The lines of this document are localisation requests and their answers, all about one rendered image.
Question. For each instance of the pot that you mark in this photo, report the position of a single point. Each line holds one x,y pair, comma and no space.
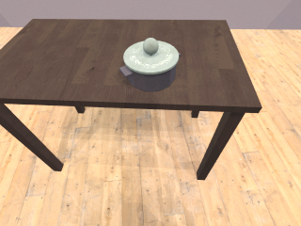
150,82

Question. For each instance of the lid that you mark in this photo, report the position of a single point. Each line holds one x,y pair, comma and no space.
162,61

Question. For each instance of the table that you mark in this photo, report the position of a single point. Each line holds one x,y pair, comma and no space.
75,62

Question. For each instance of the knob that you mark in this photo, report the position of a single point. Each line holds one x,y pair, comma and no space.
150,46

